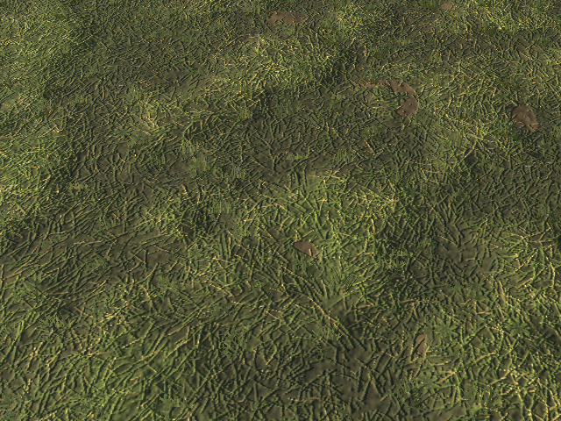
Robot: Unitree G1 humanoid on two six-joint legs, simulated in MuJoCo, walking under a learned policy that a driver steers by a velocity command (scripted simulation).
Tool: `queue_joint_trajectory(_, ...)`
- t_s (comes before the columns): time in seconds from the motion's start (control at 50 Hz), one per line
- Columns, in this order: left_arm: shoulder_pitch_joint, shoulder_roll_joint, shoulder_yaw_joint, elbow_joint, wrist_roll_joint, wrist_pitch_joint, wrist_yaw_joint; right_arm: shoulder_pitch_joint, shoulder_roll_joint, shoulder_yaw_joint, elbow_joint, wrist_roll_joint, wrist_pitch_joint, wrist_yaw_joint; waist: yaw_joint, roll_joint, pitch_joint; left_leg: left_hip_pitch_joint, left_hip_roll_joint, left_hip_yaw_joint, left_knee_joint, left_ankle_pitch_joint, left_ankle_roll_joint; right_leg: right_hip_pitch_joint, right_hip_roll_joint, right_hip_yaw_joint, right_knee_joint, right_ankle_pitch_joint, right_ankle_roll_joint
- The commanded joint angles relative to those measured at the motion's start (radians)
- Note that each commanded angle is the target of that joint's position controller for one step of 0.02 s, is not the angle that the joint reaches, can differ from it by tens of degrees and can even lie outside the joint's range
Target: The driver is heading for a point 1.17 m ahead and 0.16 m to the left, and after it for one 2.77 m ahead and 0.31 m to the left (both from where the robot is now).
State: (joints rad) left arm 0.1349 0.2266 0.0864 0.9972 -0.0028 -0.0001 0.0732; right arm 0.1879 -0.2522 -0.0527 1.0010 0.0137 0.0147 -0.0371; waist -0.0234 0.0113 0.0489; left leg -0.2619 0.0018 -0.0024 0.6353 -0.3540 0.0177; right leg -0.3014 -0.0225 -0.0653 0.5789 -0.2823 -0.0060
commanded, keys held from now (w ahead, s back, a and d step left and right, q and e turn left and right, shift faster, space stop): q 0.26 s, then no key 0.14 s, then w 0.60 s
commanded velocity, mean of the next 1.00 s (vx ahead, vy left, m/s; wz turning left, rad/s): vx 0.19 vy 0.00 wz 0.22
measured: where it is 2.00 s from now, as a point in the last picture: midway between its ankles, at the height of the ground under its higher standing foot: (226, 344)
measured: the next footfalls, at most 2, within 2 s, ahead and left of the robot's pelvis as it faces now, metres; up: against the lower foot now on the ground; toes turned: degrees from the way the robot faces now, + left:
right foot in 0.86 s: +0.19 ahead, -0.06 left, +0.00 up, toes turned +11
left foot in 1.36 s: +0.48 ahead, +0.24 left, +0.00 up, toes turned +15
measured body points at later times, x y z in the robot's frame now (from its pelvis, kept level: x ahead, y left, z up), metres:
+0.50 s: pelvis -0.02 +0.07 +0.02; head -0.01 +0.11 +0.47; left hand +0.05 +0.38 -0.12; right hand +0.13 -0.17 -0.09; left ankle -0.03 +0.14 -0.73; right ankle +0.03 -0.10 -0.67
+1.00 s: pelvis +0.14 +0.02 +0.02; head +0.16 +0.01 +0.46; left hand +0.16 +0.31 -0.10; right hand +0.26 -0.23 -0.12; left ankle +0.06 +0.15 -0.65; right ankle +0.15 -0.07 -0.73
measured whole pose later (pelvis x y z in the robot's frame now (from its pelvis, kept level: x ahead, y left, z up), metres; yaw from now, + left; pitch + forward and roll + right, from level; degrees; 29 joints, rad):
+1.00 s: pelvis +0.14 +0.02 +0.02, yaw +13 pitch +2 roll +0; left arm 0.22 0.25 0.06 0.96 -0.01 -0.12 -0.02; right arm 0.30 -0.29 -0.07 0.89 0.03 -0.08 0.00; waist 0.00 0.04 0.00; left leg -0.45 0.03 -0.02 1.05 -0.33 0.05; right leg -0.20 0.03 -0.04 0.40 -0.23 -0.05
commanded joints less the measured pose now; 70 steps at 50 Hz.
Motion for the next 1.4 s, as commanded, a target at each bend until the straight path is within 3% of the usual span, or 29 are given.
queue_joint_trajectory(0.02, 0.089, 0.179, 0.041, -0.039, 0.009, -0.001, 0.024, -0.008, -0.068, -0.022, -0.085, -0.004, 0.010, -0.004, 0.051, -0.213, -0.124, -0.207, -0.030, 0.039, 0.294, -0.185, -0.002, 0.204, -0.359, 0.329, -0.185, 0.498, -0.252)
queue_joint_trajectory(0.04, 0.075, 0.178, 0.036, -0.060, 0.019, -0.010, 0.026, -0.025, -0.086, -0.030, -0.102, -0.002, 0.019, -0.002, 0.067, -0.207, -0.112, -0.258, 0.005, -0.006, 0.478, -0.347, -0.014, 0.179, -0.429, 0.378, -0.227, 0.529, -0.303)
queue_joint_trajectory(0.08, -0.080, 0.201, 0.036, -0.104, 0.001, -0.027, 0.028, 0.007, -0.080, -0.034, -0.115, 0.013, 0.037, 0.004, -0.014, -0.146, -0.076, -0.216, 0.095, -0.071, 0.401, -0.280, -0.015, 0.079, -0.373, 0.259, -0.237, 0.403, -0.212)
queue_joint_trajectory(0.16, -0.127, 0.210, 0.042, -0.094, -0.016, -0.004, 0.014, 0.097, -0.081, -0.051, -0.089, 0.002, 0.038, 0.030, -0.054, -0.134, -0.121, 0.071, 0.002, 0.108, 0.040, 0.069, -0.003, -0.019, -0.254, 0.028, -0.120, 0.294, -0.102)
queue_joint_trajectory(0.18, -0.096, 0.174, 0.035, -0.080, -0.025, 0.004, 0.008, 0.123, -0.090, -0.062, -0.080, -0.001, 0.038, 0.039, -0.054, -0.074, -0.115, 0.130, -0.025, 0.095, -0.074, 0.115, 0.024, -0.055, -0.214, -0.023, -0.005, 0.143, -0.057)
queue_joint_trajectory(0.2, -0.033, 0.117, 0.022, -0.069, -0.007, 0.015, -0.002, 0.108, -0.161, -0.080, -0.104, -0.007, 0.033, 0.034, -0.024, 0.166, -0.048, 0.184, 0.095, -0.142, -0.225, 0.311, 0.097, -0.243, -0.114, -0.115, 0.236, -0.135, 0.028)
queue_joint_trajectory(0.22, -0.098, 0.086, 0.007, -0.137, 0.025, 0.012, -0.001, 0.093, -0.279, -0.086, -0.167, -0.032, 0.011, 0.029, -0.012, 0.352, -0.055, 0.148, 0.360, -0.573, -0.321, 0.591, 0.284, -0.430, 0.025, -0.028, 0.514, -0.447, 0.082)
queue_joint_trajectory(0.24, -0.164, 0.110, 0.014, -0.172, 0.012, 0.008, -0.001, 0.122, -0.269, -0.078, -0.169, -0.069, -0.019, 0.042, -0.045, 0.238, -0.115, 0.091, 0.391, -0.643, -0.372, 0.460, 0.367, -0.410, 0.024, 0.120, 0.654, -0.437, 0.058)
queue_joint_trajectory(0.26, -0.159, 0.146, 0.023, -0.173, -0.006, 0.004, 0.001, 0.062, -0.254, -0.075, -0.184, -0.056, -0.041, 0.040, -0.006, 0.167, -0.073, 0.087, 0.343, -0.560, -0.364, 0.339, 0.320, -0.442, 0.007, 0.149, 0.680, -0.340, 0.036)
queue_joint_trajectory(0.3, -0.102, 0.194, 0.040, -0.126, 0.004, 0.006, 0.014, -0.061, -0.190, -0.059, -0.217, -0.013, -0.045, 0.023, 0.037, 0.085, -0.063, 0.078, 0.253, -0.394, -0.327, 0.274, 0.192, -0.420, -0.038, 0.149, 0.621, -0.154, 0.028)
queue_joint_trajectory(0.38, -0.061, 0.142, 0.032, -0.106, -0.001, 0.001, 0.005, 0.012, -0.121, -0.032, -0.196, -0.019, -0.046, 0.004, 0.030, 0.071, -0.129, 0.136, 0.201, -0.272, -0.321, 0.465, 0.188, -0.310, -0.026, 0.136, 0.548, -0.024, 0.047)
queue_joint_trajectory(0.42, -0.070, 0.127, 0.025, -0.106, -0.002, -0.004, -0.001, 0.041, -0.113, -0.029, -0.180, -0.012, -0.050, 0.001, 0.018, 0.067, -0.140, 0.194, 0.194, -0.268, -0.348, 0.332, 0.183, -0.304, -0.040, 0.143, 0.416, 0.014, 0.056)
queue_joint_trajectory(0.48, -0.138, 0.139, 0.021, -0.127, -0.011, -0.021, -0.023, 0.066, -0.155, -0.040, -0.156, -0.003, -0.052, 0.000, -0.026, 0.128, -0.069, 0.212, 0.208, -0.355, -0.470, -0.084, 0.190, -0.317, -0.038, 0.118, 0.231, 0.037, 0.062)
queue_joint_trajectory(0.7, -0.165, 0.126, 0.003, -0.127, -0.024, -0.108, -0.072, 0.126, -0.180, -0.059, -0.131, 0.000, -0.075, 0.014, -0.057, 0.090, -0.011, 0.256, 0.232, -0.342, -0.512, -0.044, 0.218, -0.285, -0.046, 0.078, 0.021, 0.039, 0.009)
queue_joint_trajectory(0.78, -0.161, 0.130, -0.007, -0.127, -0.030, -0.121, -0.087, 0.131, -0.190, -0.064, -0.133, 0.009, -0.071, 0.025, -0.039, 0.091, -0.011, 0.175, 0.222, -0.305, -0.476, 0.005, 0.209, -0.149, -0.024, 0.039, -0.065, 0.072, -0.015)
queue_joint_trajectory(0.84, -0.010, 0.153, 0.005, -0.074, -0.027, -0.121, -0.085, 0.117, -0.161, -0.052, -0.136, 0.012, -0.070, 0.032, 0.050, 0.074, -0.057, 0.043, 0.172, -0.247, -0.349, 0.108, 0.166, 0.129, 0.008, 0.015, -0.142, 0.114, -0.041)
queue_joint_trajectory(0.86, 0.116, 0.197, 0.021, -0.043, -0.027, -0.121, -0.076, 0.093, -0.122, -0.038, -0.148, 0.005, -0.075, 0.033, 0.109, 0.042, -0.111, -0.053, 0.120, -0.190, -0.191, 0.184, 0.126, 0.303, -0.049, 0.098, -0.162, 0.078, -0.077)
queue_joint_trajectory(0.88, 0.251, 0.284, 0.041, -0.023, -0.013, -0.119, -0.068, 0.066, -0.054, -0.017, -0.179, -0.007, -0.086, 0.034, 0.148, -0.162, -0.183, -0.251, 0.008, -0.050, 0.167, 0.059, 0.054, 0.497, -0.256, 0.381, -0.248, -0.024, -0.160)
queue_joint_trajectory(0.9, 0.293, 0.327, 0.050, -0.011, -0.009, -0.121, -0.080, 0.078, -0.075, -0.022, -0.212, 0.008, -0.110, 0.030, 0.133, -0.305, -0.193, -0.499, -0.067, -0.046, 0.395, -0.213, 0.029, 0.587, -0.392, 0.724, -0.360, -0.192, -0.278)
queue_joint_trajectory(0.92, 0.223, 0.244, 0.024, -0.032, -0.014, -0.127, -0.086, 0.079, -0.153, -0.039, -0.200, 0.024, -0.123, 0.033, 0.110, -0.179, -0.107, -0.588, 0.011, -0.107, 0.514, -0.173, 0.041, 0.529, -0.380, 0.691, -0.368, -0.284, -0.273)
queue_joint_trajectory(0.94, 0.165, 0.188, 0.008, -0.057, -0.011, -0.128, -0.090, 0.072, -0.165, -0.042, -0.194, 0.030, -0.126, 0.039, 0.088, -0.148, -0.050, -0.605, 0.054, -0.097, 0.534, -0.072, 0.053, 0.467, -0.325, 0.580, -0.379, -0.256, -0.232)
queue_joint_trajectory(1.0, 0.084, 0.148, -0.013, -0.087, 0.003, -0.122, -0.098, 0.043, -0.134, -0.044, -0.197, 0.005, -0.115, 0.039, 0.039, -0.103, 0.004, -0.509, 0.128, -0.070, 0.436, 0.103, 0.033, 0.292, -0.235, 0.368, -0.431, 0.036, -0.189)
queue_joint_trajectory(1.14, 0.181, 0.180, -0.011, -0.061, -0.004, -0.111, -0.072, -0.132, -0.049, -0.016, -0.265, -0.003, -0.105, 0.047, 0.070, -0.087, 0.020, -0.399, 0.089, 0.016, 0.062, 0.408, -0.018, 0.201, -0.139, 0.126, -0.463, 0.422, -0.170)
queue_joint_trajectory(1.26, 0.285, 0.194, -0.007, -0.027, -0.018, -0.090, -0.064, -0.290, -0.059, -0.006, -0.329, 0.009, -0.115, 0.081, 0.095, -0.082, 0.060, -0.399, 0.054, 0.014, -0.121, 0.406, 0.030, 0.366, -0.220, 0.134, -0.416, 0.451, -0.167)
queue_joint_trajectory(1.32, 0.261, 0.229, 0.005, -0.037, -0.014, -0.073, -0.058, -0.197, -0.120, -0.030, -0.316, 0.008, -0.118, 0.086, 0.016, -0.123, -0.033, -0.222, -0.005, 0.050, -0.129, 0.286, 0.077, 0.438, -0.235, 0.123, -0.256, 0.826, -0.142)
queue_joint_trajectory(1.34, 0.243, 0.223, 0.002, -0.042, -0.010, -0.064, -0.057, -0.052, -0.158, -0.051, -0.275, 0.009, -0.116, 0.080, -0.064, -0.122, -0.124, -0.027, -0.034, 0.077, -0.151, 0.302, 0.110, 0.408, -0.200, 0.091, -0.087, 0.950, -0.121)
queue_joint_trajectory(1.36, 0.238, 0.203, -0.009, -0.060, -0.001, -0.063, -0.056, 0.130, -0.205, -0.069, -0.229, 0.001, -0.112, 0.069, -0.139, -0.099, -0.249, 0.289, 0.052, -0.008, -0.103, 0.342, 0.158, 0.224, -0.159, 0.073, 0.155, 0.810, -0.093)
queue_joint_trajectory(1.38, 0.371, 0.074, -0.048, -0.080, 0.000, -0.081, -0.069, 0.256, -0.309, -0.095, -0.199, -0.024, -0.107, 0.065, -0.098, 0.142, -0.437, 0.724, 0.337, -0.480, -0.126, 0.180, 0.329, -0.202, 0.008, 0.041, 0.584, 0.305, -0.024)
queue_joint_trajectory(1.4, 0.359, 0.096, -0.047, -0.056, -0.013, -0.109, -0.078, 0.266, -0.228, -0.068, -0.189, -0.013, -0.102, 0.066, -0.104, 0.210, -0.517, 0.754, 0.406, -0.752, -0.296, 0.096, 0.359, -0.330, 0.070, 0.184, 0.738, -0.282, -0.030)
